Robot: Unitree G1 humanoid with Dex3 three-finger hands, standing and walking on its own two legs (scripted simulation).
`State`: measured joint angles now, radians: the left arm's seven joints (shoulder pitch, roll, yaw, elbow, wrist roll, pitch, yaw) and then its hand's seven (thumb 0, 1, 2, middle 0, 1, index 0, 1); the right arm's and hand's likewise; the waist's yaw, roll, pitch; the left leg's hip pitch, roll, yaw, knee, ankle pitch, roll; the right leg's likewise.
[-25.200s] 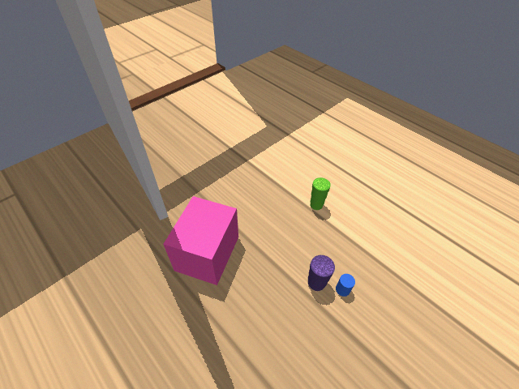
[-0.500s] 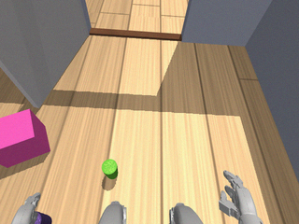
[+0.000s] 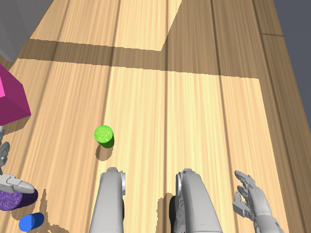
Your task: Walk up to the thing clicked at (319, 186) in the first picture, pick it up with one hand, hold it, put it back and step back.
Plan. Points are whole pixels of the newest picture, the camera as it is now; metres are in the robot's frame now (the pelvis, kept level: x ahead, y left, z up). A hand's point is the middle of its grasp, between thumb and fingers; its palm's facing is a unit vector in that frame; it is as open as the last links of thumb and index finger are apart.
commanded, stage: go down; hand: left
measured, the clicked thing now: (106, 138) +0.45 +0.20 -0.48
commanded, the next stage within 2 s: approach in 1.54 s
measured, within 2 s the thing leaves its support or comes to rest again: neither
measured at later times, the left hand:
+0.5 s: hand (22, 148) +0.32 +0.37 -0.14, palm faces +0.15 -0.98 -0.13, open 17.3 cm
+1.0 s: hand (23, 142) +0.35 +0.39 -0.16, palm faces +0.15 -0.98 -0.10, open 17.5 cm
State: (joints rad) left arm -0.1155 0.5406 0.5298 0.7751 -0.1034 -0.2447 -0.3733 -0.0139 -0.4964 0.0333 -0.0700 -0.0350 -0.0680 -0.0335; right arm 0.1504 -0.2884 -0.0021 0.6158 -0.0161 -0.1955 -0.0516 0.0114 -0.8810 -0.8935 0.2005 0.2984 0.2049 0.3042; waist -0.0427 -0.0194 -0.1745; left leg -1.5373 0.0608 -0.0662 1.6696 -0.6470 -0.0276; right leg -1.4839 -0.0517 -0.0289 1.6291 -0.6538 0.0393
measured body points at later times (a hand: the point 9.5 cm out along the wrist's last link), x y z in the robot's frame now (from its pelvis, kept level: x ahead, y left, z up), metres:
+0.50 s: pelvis -0.03 +0.00 -0.11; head +0.18 +0.04 +0.29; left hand +0.31 +0.43 -0.13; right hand +0.14 -0.28 -0.21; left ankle +0.05 +0.13 -0.53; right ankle +0.05 -0.15 -0.53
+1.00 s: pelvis -0.04 +0.00 -0.16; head +0.16 +0.06 +0.24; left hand +0.33 +0.44 -0.16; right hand +0.11 -0.28 -0.26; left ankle +0.05 +0.13 -0.53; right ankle +0.05 -0.15 -0.53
